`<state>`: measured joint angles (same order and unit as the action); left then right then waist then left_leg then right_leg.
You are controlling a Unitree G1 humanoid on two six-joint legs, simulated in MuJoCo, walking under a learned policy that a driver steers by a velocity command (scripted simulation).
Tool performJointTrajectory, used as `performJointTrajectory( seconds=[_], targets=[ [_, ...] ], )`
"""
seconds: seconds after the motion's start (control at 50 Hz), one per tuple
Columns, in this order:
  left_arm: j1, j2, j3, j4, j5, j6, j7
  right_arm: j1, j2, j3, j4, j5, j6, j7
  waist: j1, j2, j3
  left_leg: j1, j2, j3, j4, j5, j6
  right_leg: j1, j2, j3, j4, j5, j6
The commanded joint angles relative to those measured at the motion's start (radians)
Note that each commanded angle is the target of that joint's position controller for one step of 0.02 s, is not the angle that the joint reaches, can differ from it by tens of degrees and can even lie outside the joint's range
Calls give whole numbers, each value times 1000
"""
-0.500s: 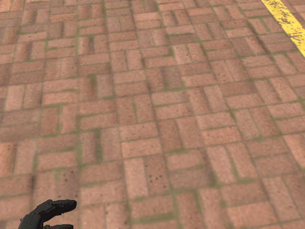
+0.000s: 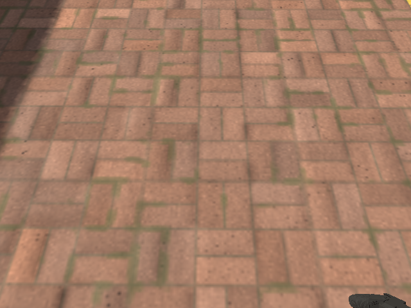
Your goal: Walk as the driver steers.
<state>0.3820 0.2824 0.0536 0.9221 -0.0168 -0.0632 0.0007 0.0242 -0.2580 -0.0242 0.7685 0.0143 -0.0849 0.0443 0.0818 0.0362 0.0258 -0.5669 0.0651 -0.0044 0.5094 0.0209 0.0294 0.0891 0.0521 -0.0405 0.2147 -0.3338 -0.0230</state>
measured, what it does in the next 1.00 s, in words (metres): walks ahead: left foot, then right foot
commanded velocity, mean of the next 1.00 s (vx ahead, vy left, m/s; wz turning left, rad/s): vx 0.50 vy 0.00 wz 0.05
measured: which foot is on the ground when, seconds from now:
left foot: up 0.00-0.02, down 0.04-0.58, up 0.60-1.00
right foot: down 0.00-0.04, up 0.06-0.56, down 0.58-1.00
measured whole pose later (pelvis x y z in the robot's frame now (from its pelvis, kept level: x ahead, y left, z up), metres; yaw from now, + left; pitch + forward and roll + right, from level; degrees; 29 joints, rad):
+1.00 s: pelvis +0.56 -0.02 +0.01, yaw +5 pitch +1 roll -2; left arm 0.30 0.27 0.05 0.93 0.01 -0.09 0.00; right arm 0.13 -0.27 -0.05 0.83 0.02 -0.06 0.02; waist 0.06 0.04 0.01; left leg -0.67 0.10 -0.04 0.65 0.09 0.02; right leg 0.05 0.06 -0.13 0.16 -0.24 -0.05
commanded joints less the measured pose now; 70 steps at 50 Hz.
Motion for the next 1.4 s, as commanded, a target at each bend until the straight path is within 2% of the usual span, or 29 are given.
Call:
performJointTrajectory(
  seconds=[0.02, 0.04, 0.06, 0.08, 0.1, 0.12, 0.16, 0.24, 0.46, 0.54, 0.58, 0.6, 0.62, 0.64, 0.66, 0.7, 0.78, 0.92, 1.02, 1.08, 1.12, 1.14, 1.16, 1.18, 1.2, 1.22, 1.24, 1.3, 1.4],
  targets=[
    [-16, 188, 42, -35, 0, 11, 9, 58, -152, -50, -49, 2, -19, 2, -112, -120, -45, 151, -52, 43, -38, -90, 55, 17, -286, 98, 176, 777, -127],
    [-18, 165, 32, -42, 7, 16, 12, 224, -202, -75, 0, -1, -18, -7, -185, -105, -159, 400, -47, 40, -25, -62, 90, -70, -232, 58, 377, 802, -96],
    [45, 93, 6, -72, 21, 5, 9, 374, -288, -97, 27, -21, -15, -16, -197, 31, -324, 795, 181, -260, 16, -85, 196, -395, -139, 11, 732, 510, -43],
    [121, 6, -21, -58, 18, -18, 2, 424, -292, -97, 48, -10, -8, -11, -169, 239, -432, 998, 327, -671, -131, -290, 298, -685, 18, 88, 984, -227, -4],
    [27, 121, 6, -67, -12, -37, -5, 399, -203, -71, 45, -1, -9, -12, -201, 149, -341, 945, 298, -657, -191, -399, 257, -798, -35, 182, 1082, -244, -21],
    [-58, 152, 15, -98, -30, -48, -7, 313, -180, -62, 29, -2, -9, -15, -180, 105, -196, 801, 272, -516, -218, -350, 222, -845, -89, 144, 1072, -151, -33],
    [-113, 136, 19, -105, -6, -47, 0, 202, -135, -49, 10, -20, -13, -14, -120, 19, -71, 550, 204, -345, -279, -165, 200, -768, -168, 117, 968, 1, -25],
    [-83, 74, 12, -97, 5, -7, 4, 188, -134, -50, 30, -17, -30, -13, -64, 36, -35, 404, 159, -201, -375, -34, 216, -691, -205, 106, 858, 92, 10],
    [-429, 50, -6, -206, 1, -30, -30, 359, -186, -63, 125, 3, 5, -45, -163, 15, 56, 557, 158, -61, -371, 8, 169, -731, -140, 54, 325, 425, 17],
    [-381, 96, 9, -207, 1, -38, -46, 342, -208, -74, 135, 6, 27, -55, -103, 45, 11, 669, 199, -69, -243, 238, 134, -635, -103, 39, 279, 276, -37],
    [-121, 170, 50, -129, 6, -37, -34, 322, -183, -63, 124, -1, 38, -59, 23, 25, -159, 572, 116, -3, 73, 404, 86, -250, -76, 11, 270, 294, -92],
    [20, 257, 71, -103, 24, -33, -26, 392, -111, -37, 97, -19, 29, -56, 29, -124, -314, 258, 19, 45, 427, 105, 35, 126, -301, 311, 303, 266, -197],
    [62, 262, 71, -86, 11, -27, -31, 464, -29, -11, 108, -16, 6, -48, 3, -322, -409, -36, -134, -33, 679, -592, -3, 322, -440, 715, 153, 59, -300],
    [34, 176, 45, -91, 1, -29, -31, 373, -141, -38, 99, 13, -13, -41, 33, -224, -319, -149, -78, -127, 779, -603, 15, 265, -413, 698, 98, -62, -260],
    [-51, 152, 35, -106, 2, -31, -28, 288, -173, -47, 69, 32, -25, -38, 14, -179, -181, -194, -25, -93, 769, -506, 29, 124, -387, 562, 71, -14, -225],
    [-162, 105, 22, -123, 21, -36, -30, 238, -159, -52, 63, 9, -23, -46, -45, -101, -66, -112, 53, -70, 667, -352, 22, -117, -320, 391, 12, 172, -203],
    [-176, 105, 23, -101, 22, -52, -29, 269, -98, -47, 73, 2, 17, -49, -99, -113, -36, -40, 89, -63, 559, -256, -11, -247, -280, 237, -80, 314, -215],
    [-118, 138, 29, -52, 27, -49, 1, 80, -70, -38, 13, 5, 14, -32, -36, -85, 28, -72, 46, -37, 198, 92, -22, -212, -241, 7, -134, 374, -155],
    [-49, 148, 34, -8, 15, -22, 7, -39, -59, -29, -56, 7, 12, -3, 5, -65, 66, -143, 22, -6, 81, 45, 11, -14, -305, -50, -77, 467, -141],
    [-74, 177, 45, -16, 8, 4, 18, -25, -85, -40, -88, 6, 14, 18, -33, -97, 33, -85, -27, 58, 68, -104, 53, 68, -329, -87, 58, 802, -111],
    [-99, 197, 51, -30, 10, 23, 32, 134, -140, -73, -64, 5, 21, 19, -127, -122, -76, 139, -103, 113, 66, -169, 97, 50, -309, -125, 307, 1087, -80],
    [-107, 189, 46, -43, 10, 28, 39, 297, -197, -106, -26, 8, 24, 7, -209, -88, -160, 394, -116, 73, 14, -119, 138, -81, -268, -146, 535, 1007, -45],
    [-44, 112, 18, -84, 32, 8, 31, 420, -310, -140, -9, 5, 34, -15, -207, 100, -287, 788, 117, -318, 16, -154, 271, -467, -165, -156, 910, 558, 13],
    [-33, 48, -8, -100, 35, -34, 11, 387, -298, -126, -30, 15, 29, -14, -157, 191, -391, 981, 280, -803, -164, -268, 408, -762, 23, 26, 1159, -226, 43],
    [-136, 131, 14, -123, -4, -71, -9, 385, -229, -104, -33, 5, 25, -15, -204, 114, -337, 951, 256, -724, -205, -308, 356, -874, -47, 152, 1201, -197, 12],
    [-199, 139, 13, -147, -26, -89, -15, 339, -191, -95, -40, 0, 19, -17, -190, 54, -217, 820, 218, -574, -211, -261, 315, -894, -93, 135, 1146, -115, -10],
    [-213, 128, 14, -147, -10, -94, -10, 275, -169, -88, -51, -2, 16, -16, -141, -34, -124, 656, 174, -468, -229, -164, 286, -852, -132, 126, 1037, -51, -8],
    [-177, 124, 28, -143, 27, -58, 0, 191, -140, -76, -89, -11, 14, -26, -66, -3, -65, 419, 109, -353, -292, 2, 274, -700, -170, 119, 879, 22, 32],
    [-307, 71, 13, -193, 33, -41, 5, 248, -186, -90, -78, 1, 16, -55, -99, 18, -24, 310, 32, -221, -304, 30, 227, -668, -127, 85, 533, 301, 94]
  ],
)
Keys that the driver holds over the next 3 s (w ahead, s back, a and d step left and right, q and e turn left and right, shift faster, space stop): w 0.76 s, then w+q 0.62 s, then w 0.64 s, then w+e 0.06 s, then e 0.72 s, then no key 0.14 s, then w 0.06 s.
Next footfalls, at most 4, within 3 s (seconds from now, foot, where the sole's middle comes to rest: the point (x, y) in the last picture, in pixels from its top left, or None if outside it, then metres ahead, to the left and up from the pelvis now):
0.04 left None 0.21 0.12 -0.77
0.58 right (266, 296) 0.52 -0.12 -0.77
1.14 left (198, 210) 0.81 0.12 -0.77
1.64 right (234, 143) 1.14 0.01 -0.77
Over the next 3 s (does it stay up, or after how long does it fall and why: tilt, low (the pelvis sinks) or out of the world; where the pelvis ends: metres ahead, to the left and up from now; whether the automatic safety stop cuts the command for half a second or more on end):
stays up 1.36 0.21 0.00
